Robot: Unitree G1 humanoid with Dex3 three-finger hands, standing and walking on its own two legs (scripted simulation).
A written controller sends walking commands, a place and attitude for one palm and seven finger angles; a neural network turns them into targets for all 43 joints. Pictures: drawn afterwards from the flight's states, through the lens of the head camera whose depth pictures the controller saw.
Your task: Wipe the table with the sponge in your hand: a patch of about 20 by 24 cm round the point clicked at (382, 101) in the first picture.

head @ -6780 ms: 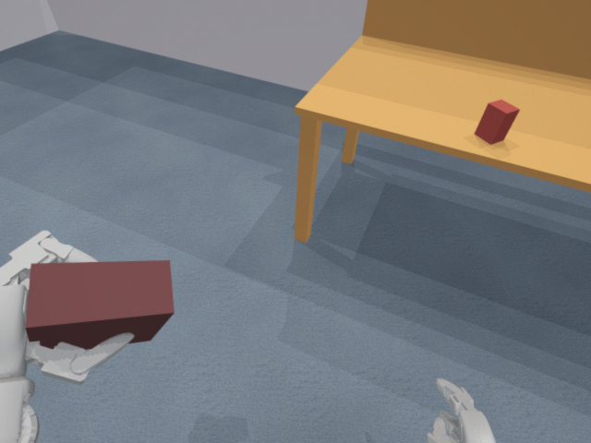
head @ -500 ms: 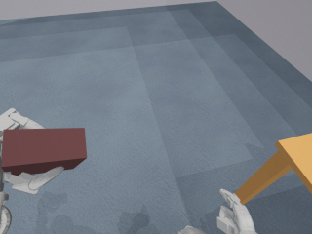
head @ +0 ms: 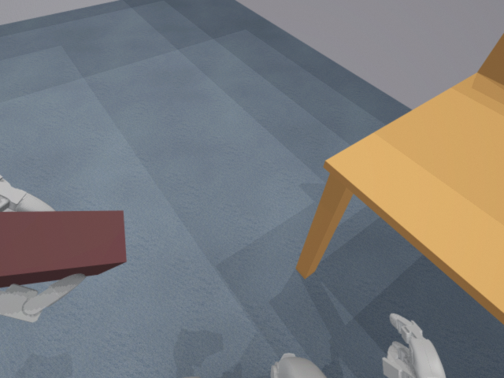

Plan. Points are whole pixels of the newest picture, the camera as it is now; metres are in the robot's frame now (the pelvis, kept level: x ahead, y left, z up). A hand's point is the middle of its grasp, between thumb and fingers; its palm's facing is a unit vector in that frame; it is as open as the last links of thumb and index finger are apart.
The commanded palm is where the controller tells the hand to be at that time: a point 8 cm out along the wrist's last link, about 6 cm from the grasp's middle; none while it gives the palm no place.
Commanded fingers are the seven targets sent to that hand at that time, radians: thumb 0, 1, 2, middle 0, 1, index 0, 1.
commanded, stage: turn to face it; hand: left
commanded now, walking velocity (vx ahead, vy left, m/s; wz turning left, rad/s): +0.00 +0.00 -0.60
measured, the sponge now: (72, 248) +0.22 +0.23 +0.16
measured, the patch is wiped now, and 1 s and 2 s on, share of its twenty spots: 0.00 0.00 0.00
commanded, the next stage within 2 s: none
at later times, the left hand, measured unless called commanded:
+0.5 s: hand (193, 253) +0.22 +0.09 +0.18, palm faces +0.06 -0.84 -0.54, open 9.9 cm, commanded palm +0.18 +0.15 +0.19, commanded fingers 0.00 0.10 1.30 -1.20 -1.60 -1.20 -1.60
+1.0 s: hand (306, 294) +0.19 -0.03 +0.17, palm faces -0.20 -0.85 -0.49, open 9.9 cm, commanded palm +0.16 +0.05 +0.19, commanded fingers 0.00 0.10 1.30 -1.20 -1.60 -1.20 -1.60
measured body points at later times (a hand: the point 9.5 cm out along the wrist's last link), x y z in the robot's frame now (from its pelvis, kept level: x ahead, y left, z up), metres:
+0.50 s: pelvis -0.06 -0.07 +0.01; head -0.01 -0.10 +0.46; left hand +0.21 +0.13 +0.21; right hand +0.02 -0.36 -0.09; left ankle -0.03 +0.06 -0.68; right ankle -0.04 -0.15 -0.73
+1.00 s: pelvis -0.13 -0.08 +0.00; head -0.09 -0.13 +0.44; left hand +0.19 +0.02 +0.19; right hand -0.11 -0.35 -0.11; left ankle -0.06 +0.06 -0.67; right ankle -0.15 -0.18 -0.73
